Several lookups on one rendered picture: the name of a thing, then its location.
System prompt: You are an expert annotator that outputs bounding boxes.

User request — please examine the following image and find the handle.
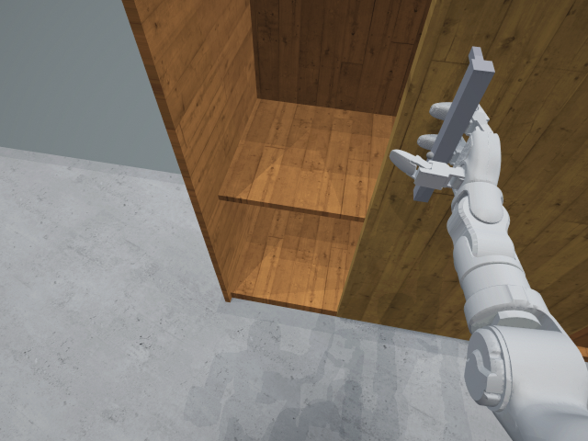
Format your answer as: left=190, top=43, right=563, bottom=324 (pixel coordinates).
left=413, top=46, right=495, bottom=203

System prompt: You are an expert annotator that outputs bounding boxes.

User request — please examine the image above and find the robot right hand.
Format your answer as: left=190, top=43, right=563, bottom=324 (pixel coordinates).
left=390, top=102, right=501, bottom=196

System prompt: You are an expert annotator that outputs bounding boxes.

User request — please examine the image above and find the right robot forearm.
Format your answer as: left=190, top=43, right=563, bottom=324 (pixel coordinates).
left=447, top=182, right=588, bottom=406

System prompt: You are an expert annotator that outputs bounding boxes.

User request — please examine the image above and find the robot right upper arm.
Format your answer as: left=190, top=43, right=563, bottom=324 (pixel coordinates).
left=464, top=325, right=588, bottom=441

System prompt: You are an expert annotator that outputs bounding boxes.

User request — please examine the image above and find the wardrobe door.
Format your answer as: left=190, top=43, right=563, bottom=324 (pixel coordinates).
left=569, top=326, right=588, bottom=348
left=336, top=0, right=588, bottom=341

